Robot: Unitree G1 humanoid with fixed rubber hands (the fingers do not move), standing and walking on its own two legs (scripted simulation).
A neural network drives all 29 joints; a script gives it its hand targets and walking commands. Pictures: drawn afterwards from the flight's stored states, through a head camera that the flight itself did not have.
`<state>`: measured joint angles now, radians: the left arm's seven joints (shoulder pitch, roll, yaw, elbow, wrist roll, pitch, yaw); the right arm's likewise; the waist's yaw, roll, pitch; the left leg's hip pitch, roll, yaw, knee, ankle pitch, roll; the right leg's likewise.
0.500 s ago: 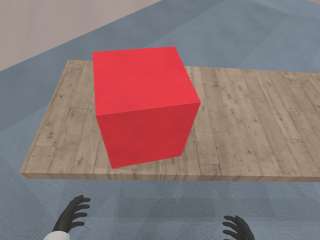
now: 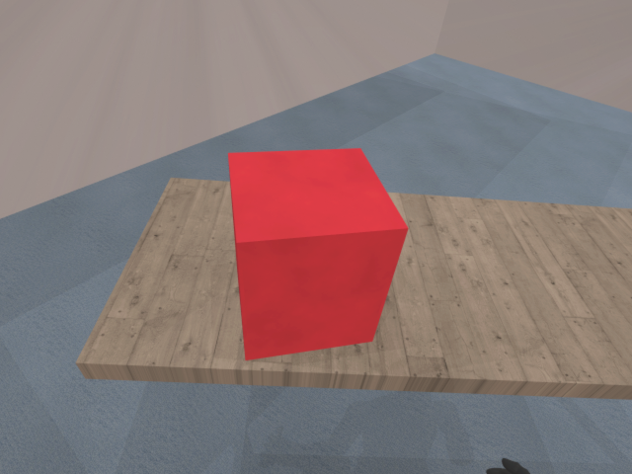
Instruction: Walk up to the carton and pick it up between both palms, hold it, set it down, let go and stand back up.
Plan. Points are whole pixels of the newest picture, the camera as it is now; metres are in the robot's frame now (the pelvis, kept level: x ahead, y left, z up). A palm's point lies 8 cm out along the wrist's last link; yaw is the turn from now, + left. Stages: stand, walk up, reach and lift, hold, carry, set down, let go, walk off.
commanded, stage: stand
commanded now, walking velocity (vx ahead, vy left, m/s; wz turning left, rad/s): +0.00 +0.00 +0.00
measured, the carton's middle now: (304, 252) +0.46 +0.04 +0.05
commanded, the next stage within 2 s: none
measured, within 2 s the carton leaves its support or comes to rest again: neither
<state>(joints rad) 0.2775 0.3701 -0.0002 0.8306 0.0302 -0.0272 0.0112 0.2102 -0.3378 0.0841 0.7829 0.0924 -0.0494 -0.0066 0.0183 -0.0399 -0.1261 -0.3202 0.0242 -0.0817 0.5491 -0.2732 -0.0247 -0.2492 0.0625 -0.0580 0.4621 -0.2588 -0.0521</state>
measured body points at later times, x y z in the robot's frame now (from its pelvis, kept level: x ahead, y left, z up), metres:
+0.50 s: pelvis -0.02 +0.01 +0.00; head -0.05 +0.04 +0.45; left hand +0.06 +0.32 -0.13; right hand +0.11 -0.27 -0.09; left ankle +0.01 +0.13 -0.74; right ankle -0.01 -0.09 -0.74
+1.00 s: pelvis -0.02 +0.01 +0.00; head -0.06 +0.03 +0.45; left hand +0.08 +0.32 -0.12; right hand +0.08 -0.27 -0.10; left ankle +0.01 +0.13 -0.74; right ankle -0.01 -0.09 -0.74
